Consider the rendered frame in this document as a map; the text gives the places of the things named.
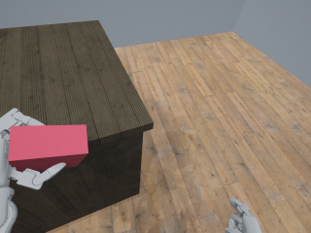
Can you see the robot left hand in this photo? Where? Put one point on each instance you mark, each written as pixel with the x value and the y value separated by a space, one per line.
pixel 28 178

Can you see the sponge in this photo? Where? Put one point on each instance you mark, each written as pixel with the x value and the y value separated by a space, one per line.
pixel 39 147

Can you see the table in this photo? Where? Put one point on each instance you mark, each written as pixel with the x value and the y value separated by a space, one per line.
pixel 70 74

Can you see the robot right hand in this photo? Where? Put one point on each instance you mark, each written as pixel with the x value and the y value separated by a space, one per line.
pixel 248 223

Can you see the left robot forearm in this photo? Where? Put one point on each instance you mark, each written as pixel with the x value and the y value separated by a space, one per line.
pixel 8 209

